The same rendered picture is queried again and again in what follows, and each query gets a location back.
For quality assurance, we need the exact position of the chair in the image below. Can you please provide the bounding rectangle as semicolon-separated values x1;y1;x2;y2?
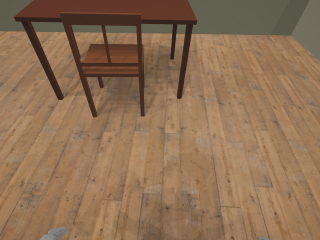
59;12;145;118

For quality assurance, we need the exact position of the robot left hand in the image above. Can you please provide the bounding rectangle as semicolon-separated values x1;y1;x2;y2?
40;227;67;240

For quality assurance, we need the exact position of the table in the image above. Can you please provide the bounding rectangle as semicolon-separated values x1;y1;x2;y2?
14;0;197;100

